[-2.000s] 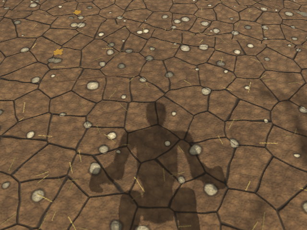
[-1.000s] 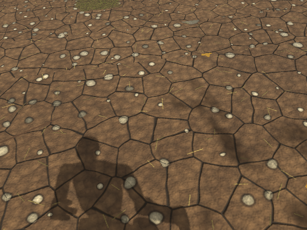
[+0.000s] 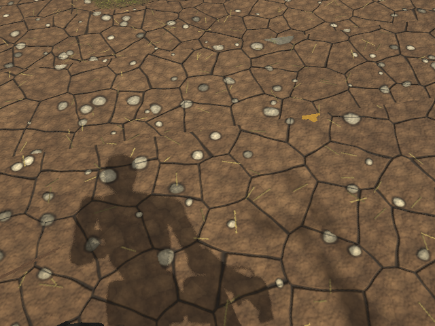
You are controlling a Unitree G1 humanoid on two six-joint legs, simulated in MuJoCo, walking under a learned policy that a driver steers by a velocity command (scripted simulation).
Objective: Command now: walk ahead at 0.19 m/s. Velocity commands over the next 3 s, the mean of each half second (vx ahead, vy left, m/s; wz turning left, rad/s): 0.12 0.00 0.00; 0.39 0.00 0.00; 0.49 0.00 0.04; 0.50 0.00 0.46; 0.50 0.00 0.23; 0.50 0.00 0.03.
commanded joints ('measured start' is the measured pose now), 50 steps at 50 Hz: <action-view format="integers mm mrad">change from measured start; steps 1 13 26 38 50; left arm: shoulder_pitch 49 31 62 317 317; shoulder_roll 97 60 55 92 118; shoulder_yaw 27 1 19 23 35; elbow -17 112 167 281 270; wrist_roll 7 10 -21 -18 2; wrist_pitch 1 32 3 0 20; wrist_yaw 5 20 28 26 52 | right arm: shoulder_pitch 34 -69 -18 -276 108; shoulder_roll -87 -79 -108 3 -171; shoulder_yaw -26 -26 -44 -25 -95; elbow -56 -69 -6 -133 -51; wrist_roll -6 -43 8 15 4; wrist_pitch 19 58 -12 -65 -27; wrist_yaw -15 -38 -23 31 13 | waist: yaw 4 4 19 92 -149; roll -77 -53 137 -96 15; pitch -186 -86 9 31 -281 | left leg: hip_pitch -138 221 115 -594 532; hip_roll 107 132 224 134 172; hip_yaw -24 -25 -247 55 -91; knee -14 -695 -775 -61 -548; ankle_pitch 92 507 -21 237 413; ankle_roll -28 25 189 51 193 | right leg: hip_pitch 273 45 3 573 177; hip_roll -259 -121 7 -276 -139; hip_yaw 239 141 4 299 20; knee -170 -197 99 -290 364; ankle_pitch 565 -296 -356 227 311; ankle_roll -197 -50 -42 -163 -15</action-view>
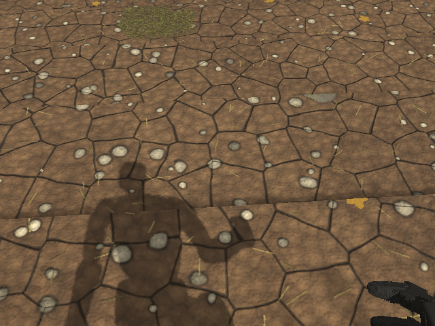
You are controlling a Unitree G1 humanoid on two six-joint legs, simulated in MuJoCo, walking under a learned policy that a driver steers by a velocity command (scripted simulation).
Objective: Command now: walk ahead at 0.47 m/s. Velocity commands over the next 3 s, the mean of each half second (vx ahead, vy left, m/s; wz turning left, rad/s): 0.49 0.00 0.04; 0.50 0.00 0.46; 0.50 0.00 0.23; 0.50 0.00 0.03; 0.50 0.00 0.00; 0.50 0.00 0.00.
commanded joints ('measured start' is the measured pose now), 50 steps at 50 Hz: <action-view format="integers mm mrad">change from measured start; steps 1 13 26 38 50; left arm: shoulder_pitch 95 -281 -403 -257 -166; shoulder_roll -43 79 118 81 187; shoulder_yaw -26 32 36 42 79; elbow -89 -186 -246 -155 -113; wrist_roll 7 10 -8 25 -2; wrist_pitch -23 -13 -64 -68 -12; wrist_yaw -7 2 -41 -19 11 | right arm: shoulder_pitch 466 287 410 354 68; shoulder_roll -293 -149 -190 -63 -55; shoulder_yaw -87 -41 -57 -55 -41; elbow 89 126 189 81 -77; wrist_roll -19 -25 2 13 1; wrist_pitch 8 -32 28 63 51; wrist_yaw -8 -26 -51 -51 21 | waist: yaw -153 -70 -55 -76 -20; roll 325 41 91 -79 -45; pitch -411 17 -19 -9 71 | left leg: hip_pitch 911 299 470 -176 -169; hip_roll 384 216 229 148 85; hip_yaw -734 -242 -220 -168 5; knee -189 -482 -208 556 84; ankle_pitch -364 -118 194 -125 -1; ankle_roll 261 163 95 -45 6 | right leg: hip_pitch -690 -829 -530 -270 -68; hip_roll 102 -128 7 -232 -266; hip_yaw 50 90 18 76 -185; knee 827 519 64 -239 -142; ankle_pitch -45 445 418 444 759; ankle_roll -36 -16 -49 -184 -142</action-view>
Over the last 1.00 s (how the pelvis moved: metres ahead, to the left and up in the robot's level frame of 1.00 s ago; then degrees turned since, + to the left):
0.32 0.05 -0.02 -1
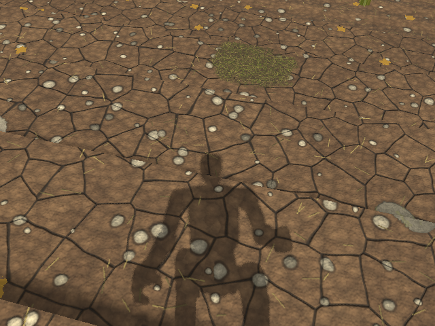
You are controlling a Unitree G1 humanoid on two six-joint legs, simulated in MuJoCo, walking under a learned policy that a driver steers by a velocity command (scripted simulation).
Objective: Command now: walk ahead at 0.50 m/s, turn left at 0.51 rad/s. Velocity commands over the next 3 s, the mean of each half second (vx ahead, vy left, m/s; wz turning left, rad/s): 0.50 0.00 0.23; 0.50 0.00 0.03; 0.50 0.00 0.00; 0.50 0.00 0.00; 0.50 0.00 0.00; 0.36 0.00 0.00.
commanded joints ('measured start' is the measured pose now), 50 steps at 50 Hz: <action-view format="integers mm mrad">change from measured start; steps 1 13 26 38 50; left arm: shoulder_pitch -9 -65 -304 -313 -166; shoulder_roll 206 119 77 78 84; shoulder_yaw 46 14 13 -26 -42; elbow -37 -70 -161 -200 -72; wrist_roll -17 -12 3 -15 28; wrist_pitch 14 2 -14 -22 -30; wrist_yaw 12 10 -72 -116 -52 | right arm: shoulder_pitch -58 114 326 410 224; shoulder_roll -70 -110 -128 -119 -41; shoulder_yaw -19 -37 -32 -16 8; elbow -104 -9 101 98 -2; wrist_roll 0 -25 -13 7 -9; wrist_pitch -14 -77 -73 -30 -36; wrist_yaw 17 -7 -93 -113 -94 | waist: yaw -41 -56 -116 -158 -148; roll -93 4 36 36 -142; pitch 42 -101 34 40 21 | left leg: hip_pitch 33 467 491 495 -75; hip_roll -48 108 98 54 61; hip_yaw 62 -263 -196 -133 -123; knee -42 -461 -309 187 580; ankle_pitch -104 67 -241 -143 -177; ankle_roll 44 210 160 34 -52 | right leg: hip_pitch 8 -602 -860 -609 -585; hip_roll -307 -161 -121 -106 -244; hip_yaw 74 352 388 320 484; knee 33 783 419 155 -21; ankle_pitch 762 38 723 828 348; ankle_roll -138 -45 -42 -50 -236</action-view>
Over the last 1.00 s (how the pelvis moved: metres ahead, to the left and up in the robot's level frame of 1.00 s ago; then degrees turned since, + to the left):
0.51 0.00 0.02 18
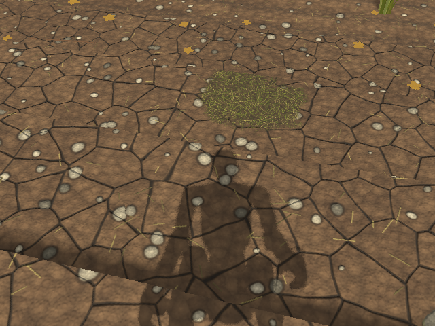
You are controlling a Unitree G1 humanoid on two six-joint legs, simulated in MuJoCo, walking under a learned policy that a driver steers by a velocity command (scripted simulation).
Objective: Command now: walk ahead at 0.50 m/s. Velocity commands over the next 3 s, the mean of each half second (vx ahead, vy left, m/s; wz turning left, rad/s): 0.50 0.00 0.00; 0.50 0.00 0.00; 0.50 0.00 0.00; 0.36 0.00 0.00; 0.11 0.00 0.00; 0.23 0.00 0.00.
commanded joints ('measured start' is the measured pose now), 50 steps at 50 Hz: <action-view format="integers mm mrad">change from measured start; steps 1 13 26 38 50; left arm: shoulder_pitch -152 42 -162 -376 246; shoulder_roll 154 174 106 96 317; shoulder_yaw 17 49 45 53 73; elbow -109 -41 -140 -242 -14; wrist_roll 17 -34 6 -5 37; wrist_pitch -43 31 11 -19 -22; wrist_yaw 33 58 57 -42 -18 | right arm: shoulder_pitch -9 77 4 192 368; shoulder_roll -61 -184 -180 -124 -2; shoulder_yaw -20 -80 -70 -54 -31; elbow -99 -73 -16 48 114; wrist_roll -48 -51 -53 -29 -27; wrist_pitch -8 -20 -41 -31 -31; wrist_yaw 0 71 46 -14 30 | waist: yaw -51 -100 17 -65 91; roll -179 9 22 43 -445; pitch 44 -161 -57 71 -253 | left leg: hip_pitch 128 690 570 628 -42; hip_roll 75 12 121 161 -95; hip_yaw -11 1 -62 -89 -57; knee -556 -1100 -1461 -1202 395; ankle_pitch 300 387 548 112 -596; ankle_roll -19 142 212 181 -76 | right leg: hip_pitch -161 183 -202 -421 915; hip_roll -209 -153 -115 -125 -272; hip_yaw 179 49 101 141 115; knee -411 87 184 21 140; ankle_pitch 409 575 283 703 1483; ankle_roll -179 -78 16 -6 -85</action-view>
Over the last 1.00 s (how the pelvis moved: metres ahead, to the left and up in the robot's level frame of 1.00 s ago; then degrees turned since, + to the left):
0.60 -0.05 -0.19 5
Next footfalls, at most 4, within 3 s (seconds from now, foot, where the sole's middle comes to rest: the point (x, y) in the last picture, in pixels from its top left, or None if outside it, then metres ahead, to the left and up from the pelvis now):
0.26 left None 0.32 0.13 -0.76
0.98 right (292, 267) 0.72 -0.23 -0.94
1.44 left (233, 197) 1.03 -0.02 -0.94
1.90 right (287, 170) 1.17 -0.26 -0.94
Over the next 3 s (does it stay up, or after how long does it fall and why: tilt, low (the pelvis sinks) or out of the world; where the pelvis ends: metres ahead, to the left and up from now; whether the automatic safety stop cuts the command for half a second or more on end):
stays up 1.29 -0.19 -0.22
